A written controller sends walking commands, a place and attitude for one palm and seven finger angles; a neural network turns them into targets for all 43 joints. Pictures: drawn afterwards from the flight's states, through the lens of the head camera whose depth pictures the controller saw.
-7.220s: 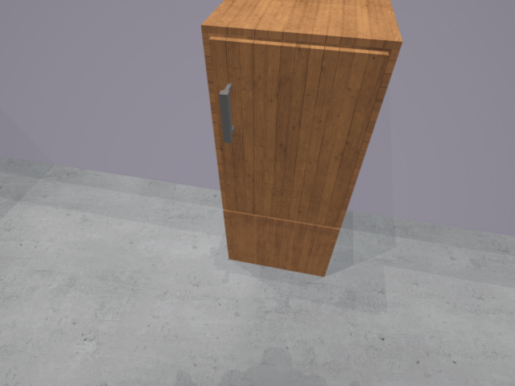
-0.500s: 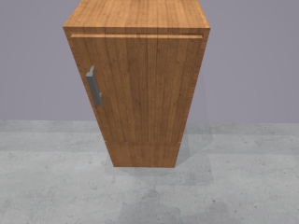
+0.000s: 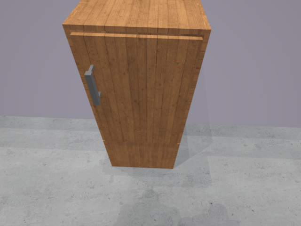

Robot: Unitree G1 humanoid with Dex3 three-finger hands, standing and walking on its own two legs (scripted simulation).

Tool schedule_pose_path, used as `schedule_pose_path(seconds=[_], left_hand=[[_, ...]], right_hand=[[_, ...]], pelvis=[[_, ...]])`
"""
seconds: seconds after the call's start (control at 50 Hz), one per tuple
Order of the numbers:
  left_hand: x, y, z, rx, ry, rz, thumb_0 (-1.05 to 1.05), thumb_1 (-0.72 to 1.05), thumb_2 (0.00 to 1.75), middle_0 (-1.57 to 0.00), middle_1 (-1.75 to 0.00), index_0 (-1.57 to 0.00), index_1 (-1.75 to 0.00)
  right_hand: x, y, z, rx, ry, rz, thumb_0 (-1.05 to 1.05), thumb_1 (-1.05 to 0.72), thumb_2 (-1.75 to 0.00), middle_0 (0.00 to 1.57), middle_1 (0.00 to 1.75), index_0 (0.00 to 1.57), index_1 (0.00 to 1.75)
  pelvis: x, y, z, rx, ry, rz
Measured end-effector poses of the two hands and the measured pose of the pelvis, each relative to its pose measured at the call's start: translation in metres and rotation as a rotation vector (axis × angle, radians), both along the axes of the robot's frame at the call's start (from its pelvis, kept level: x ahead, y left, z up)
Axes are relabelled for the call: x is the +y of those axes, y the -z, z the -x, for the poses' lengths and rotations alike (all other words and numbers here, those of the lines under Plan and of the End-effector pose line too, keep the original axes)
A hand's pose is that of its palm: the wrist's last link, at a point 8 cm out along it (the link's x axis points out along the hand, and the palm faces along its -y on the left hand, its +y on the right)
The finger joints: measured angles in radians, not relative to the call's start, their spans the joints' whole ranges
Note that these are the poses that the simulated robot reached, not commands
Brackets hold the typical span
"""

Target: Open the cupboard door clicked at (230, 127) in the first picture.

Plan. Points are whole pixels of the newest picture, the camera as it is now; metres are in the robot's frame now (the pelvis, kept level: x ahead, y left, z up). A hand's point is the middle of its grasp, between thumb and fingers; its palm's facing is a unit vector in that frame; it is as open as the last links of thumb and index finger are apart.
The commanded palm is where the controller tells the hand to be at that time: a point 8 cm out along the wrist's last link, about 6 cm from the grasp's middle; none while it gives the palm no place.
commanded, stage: look again from close up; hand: left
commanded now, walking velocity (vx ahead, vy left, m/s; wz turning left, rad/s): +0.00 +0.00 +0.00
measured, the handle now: (94, 85) +0.54 +0.24 +0.04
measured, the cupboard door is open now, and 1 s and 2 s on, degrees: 0 0 0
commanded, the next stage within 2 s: raise the hand with hooked fingers in 0.32 s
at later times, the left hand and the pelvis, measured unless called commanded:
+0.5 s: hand out of the picture +0.09 +0.20 -0.13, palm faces +0.17 -0.96 -0.24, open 7.4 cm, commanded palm +0.10 +0.24 -0.06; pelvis +0.00 +0.00 +0.00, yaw +0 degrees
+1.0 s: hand out of the picture +0.12 +0.22 -0.02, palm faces +0.07 -1.00 -0.06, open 9.5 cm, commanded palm +0.12 +0.27 -0.02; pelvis -0.10 -0.01 -0.09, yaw +2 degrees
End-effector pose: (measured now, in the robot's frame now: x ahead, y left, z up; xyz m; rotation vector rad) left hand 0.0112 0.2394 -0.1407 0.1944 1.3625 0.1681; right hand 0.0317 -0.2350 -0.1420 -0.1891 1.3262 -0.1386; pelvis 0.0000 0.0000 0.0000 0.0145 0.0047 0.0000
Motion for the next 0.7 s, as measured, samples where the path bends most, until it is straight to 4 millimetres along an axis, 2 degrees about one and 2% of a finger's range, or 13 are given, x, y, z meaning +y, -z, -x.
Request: schedule_pose_path(seconds=[0.22, 0.44, 0.48, 0.56, 0.6, 0.64, 0.7], left_hand=[[-0.003, -0.002, -0.008, -0.021, 0.000, -0.002, 0.01, 0.91, 0.90, -0.20, -0.29, -0.20, -0.30], [-0.001, -0.004, -0.010, -0.035, 0.001, -0.015, 0.01, 0.91, 0.90, -0.20, -0.29, -0.20, -0.30], [0.002, -0.025, -0.035, -0.216, -0.071, -0.015, 0.01, 0.91, 0.89, -0.20, -0.30, -0.20, -0.30], [0.005, -0.106, -0.107, -0.742, -0.078, -0.067, 0.02, 0.88, 0.88, -0.20, -0.31, -0.20, -0.32], [0.005, -0.137, -0.136, -0.967, -0.037, -0.061, 0.02, 0.86, 0.87, -0.20, -0.33, -0.20, -0.34], [0.004, -0.153, -0.153, -1.132, 0.019, -0.035, 0.01, 0.82, 0.86, -0.21, -0.35, -0.20, -0.36], [-0.001, -0.149, -0.153, -1.282, 0.120, 0.055, 0.01, 0.77, 0.83, -0.21, -0.39, -0.20, -0.39]], right_hand=[[-0.001, 0.000, -0.006, -0.009, -0.002, -0.005, 0.01, -0.91, -0.89, 0.20, 0.30, 0.20, 0.30], [-0.006, -0.002, -0.003, -0.009, 0.003, 0.005, 0.01, -0.91, -0.89, 0.20, 0.30, 0.20, 0.30], [-0.008, -0.008, -0.010, -0.108, 0.003, 0.022, 0.01, -0.91, -0.89, 0.20, 0.30, 0.20, 0.30], [-0.009, -0.018, -0.037, -0.369, 0.009, 0.029, 0.01, -0.91, -0.89, 0.20, 0.30, 0.20, 0.30], [-0.012, -0.021, -0.053, -0.469, 0.000, 0.028, 0.01, -0.91, -0.89, 0.20, 0.30, 0.20, 0.30], [-0.015, -0.024, -0.067, -0.551, -0.016, 0.027, 0.01, -0.91, -0.89, 0.20, 0.30, 0.20, 0.30], [-0.021, -0.028, -0.084, -0.648, -0.062, 0.032, 0.01, -0.91, -0.89, 0.20, 0.30, 0.20, 0.30]], pelvis=[[-0.003, -0.001, -0.002, 0.003, -0.001, 0.000], [-0.004, -0.002, 0.000, 0.004, -0.001, 0.005], [-0.002, -0.001, 0.003, 0.007, 0.005, 0.007], [0.000, 0.001, 0.011, 0.025, -0.027, -0.009], [-0.002, 0.007, 0.019, 0.057, -0.032, -0.016], [-0.005, 0.015, 0.030, 0.095, -0.027, -0.013], [-0.011, 0.031, 0.047, 0.151, -0.016, -0.015]])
